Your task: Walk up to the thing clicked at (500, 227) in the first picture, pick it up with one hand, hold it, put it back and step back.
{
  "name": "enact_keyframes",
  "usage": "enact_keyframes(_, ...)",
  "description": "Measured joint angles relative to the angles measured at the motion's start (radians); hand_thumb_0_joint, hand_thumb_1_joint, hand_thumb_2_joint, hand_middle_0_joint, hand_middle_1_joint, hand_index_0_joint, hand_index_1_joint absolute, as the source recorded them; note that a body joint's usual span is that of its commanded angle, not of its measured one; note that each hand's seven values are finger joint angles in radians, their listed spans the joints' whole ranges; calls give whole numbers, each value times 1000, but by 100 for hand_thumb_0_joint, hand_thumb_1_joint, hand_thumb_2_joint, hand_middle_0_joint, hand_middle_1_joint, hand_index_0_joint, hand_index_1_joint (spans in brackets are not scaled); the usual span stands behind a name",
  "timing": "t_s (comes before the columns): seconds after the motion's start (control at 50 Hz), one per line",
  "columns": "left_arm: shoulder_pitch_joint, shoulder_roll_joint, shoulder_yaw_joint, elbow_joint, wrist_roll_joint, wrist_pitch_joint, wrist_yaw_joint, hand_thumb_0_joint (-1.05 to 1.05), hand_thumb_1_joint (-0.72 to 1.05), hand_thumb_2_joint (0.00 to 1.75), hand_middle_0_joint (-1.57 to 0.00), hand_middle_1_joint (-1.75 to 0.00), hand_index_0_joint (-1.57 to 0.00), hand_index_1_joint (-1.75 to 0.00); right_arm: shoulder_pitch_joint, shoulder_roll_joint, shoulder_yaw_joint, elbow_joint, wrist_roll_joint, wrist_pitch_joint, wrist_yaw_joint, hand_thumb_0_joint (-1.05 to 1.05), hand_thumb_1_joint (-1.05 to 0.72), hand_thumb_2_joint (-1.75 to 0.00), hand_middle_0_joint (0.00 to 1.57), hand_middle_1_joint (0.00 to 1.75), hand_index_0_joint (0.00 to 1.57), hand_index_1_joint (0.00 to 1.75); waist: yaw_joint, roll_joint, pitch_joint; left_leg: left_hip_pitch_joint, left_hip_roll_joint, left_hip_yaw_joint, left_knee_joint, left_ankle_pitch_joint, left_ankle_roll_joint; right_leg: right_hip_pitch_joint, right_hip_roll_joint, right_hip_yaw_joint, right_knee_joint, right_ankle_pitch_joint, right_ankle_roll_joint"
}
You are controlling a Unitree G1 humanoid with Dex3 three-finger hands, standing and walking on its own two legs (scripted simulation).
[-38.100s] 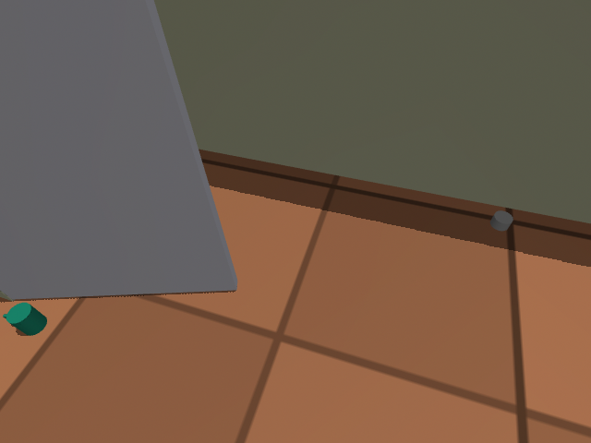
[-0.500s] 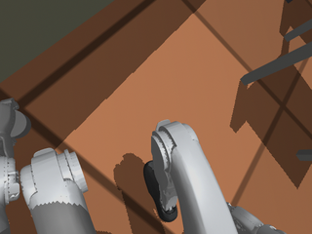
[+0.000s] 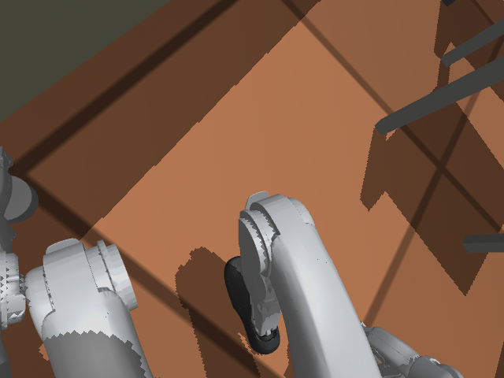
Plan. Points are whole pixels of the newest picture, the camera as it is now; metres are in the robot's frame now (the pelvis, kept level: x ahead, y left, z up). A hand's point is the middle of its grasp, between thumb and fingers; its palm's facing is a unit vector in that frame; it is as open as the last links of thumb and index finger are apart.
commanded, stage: open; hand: left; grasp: from above
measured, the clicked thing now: (8, 200) +0.41 +0.29 -0.28
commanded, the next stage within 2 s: withdraw in 0.60 s
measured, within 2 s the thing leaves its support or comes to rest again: neither
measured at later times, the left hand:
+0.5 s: hand out of the picture +0.39 +0.31 -0.24, palm faces -0.42 -0.13 -0.90, open 13.7 cm
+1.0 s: hand out of the picture +0.41 +0.30 -0.21, palm faces -0.30 -0.14 -0.94, open 13.9 cm
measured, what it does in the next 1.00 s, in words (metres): stands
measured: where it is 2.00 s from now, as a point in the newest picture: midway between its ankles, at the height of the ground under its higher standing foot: (196, 349)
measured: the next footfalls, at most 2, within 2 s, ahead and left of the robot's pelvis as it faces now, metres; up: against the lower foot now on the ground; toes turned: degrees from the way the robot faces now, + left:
none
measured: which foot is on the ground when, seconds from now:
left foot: down 0.00-1.00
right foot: down 0.00-1.00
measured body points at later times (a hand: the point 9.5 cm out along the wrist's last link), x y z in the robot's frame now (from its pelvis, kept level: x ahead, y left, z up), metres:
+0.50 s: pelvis +0.00 +0.00 +0.00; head +0.24 +0.13 +0.36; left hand +0.41 +0.31 -0.19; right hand +0.08 -0.25 -0.06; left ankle +0.07 +0.14 -0.27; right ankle +0.12 -0.12 -0.27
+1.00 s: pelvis +0.01 +0.00 +0.00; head +0.23 +0.12 +0.37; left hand +0.42 +0.31 -0.16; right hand +0.08 -0.26 -0.07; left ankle +0.07 +0.14 -0.27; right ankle +0.12 -0.12 -0.27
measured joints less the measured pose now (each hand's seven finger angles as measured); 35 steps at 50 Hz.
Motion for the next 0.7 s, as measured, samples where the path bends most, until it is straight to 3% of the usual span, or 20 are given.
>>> enact_keyframes(0.26,9,5,-20,-16,-17,3,-16,0,-42,88,-12,-102,-15,-99,13,-1,8,-10,6,-6,-1,0,-90,-90,20,30,20,31,1,-4,6,1,0,2,1,4,4,4,1,1,-1,3,1)
enact_keyframes(0.7,21,6,-14,-38,-25,-5,-13,0,-42,90,-8,-110,-12,-106,5,-8,8,-18,5,1,-9,0,-90,-90,20,30,20,30,4,-5,12,4,0,-2,-6,-4,-3,3,-1,-3,-6,-2,-3)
